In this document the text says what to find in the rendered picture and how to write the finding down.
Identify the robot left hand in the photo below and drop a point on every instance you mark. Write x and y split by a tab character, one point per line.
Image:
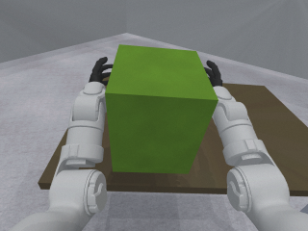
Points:
97	75

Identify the robot right hand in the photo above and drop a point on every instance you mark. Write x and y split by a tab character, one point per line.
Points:
214	74

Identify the right robot upper arm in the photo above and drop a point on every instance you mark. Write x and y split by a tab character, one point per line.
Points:
260	191

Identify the left robot upper arm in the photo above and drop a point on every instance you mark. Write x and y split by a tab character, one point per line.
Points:
75	196

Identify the carton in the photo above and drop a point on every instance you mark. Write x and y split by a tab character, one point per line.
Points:
159	104

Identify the robot right forearm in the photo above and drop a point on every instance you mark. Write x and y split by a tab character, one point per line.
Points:
239	140

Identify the table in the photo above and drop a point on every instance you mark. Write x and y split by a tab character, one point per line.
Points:
284	136

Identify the robot left forearm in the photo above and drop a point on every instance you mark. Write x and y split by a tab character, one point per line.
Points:
83	147

